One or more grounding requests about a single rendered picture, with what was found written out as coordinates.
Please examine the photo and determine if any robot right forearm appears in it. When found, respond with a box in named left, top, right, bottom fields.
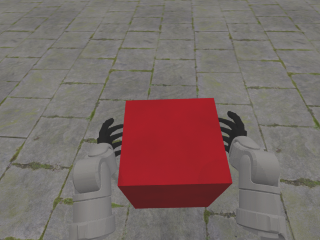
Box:
left=229, top=136, right=288, bottom=240

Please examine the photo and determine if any robot left hand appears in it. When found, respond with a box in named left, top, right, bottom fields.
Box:
left=97, top=118, right=124, bottom=157

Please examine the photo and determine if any robot left forearm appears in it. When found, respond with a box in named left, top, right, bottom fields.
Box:
left=69, top=143, right=118, bottom=240

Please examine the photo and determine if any robot right hand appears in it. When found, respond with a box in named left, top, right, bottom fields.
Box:
left=218, top=111, right=247, bottom=154

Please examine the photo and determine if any carton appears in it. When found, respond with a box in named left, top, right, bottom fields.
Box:
left=117, top=98, right=233, bottom=209

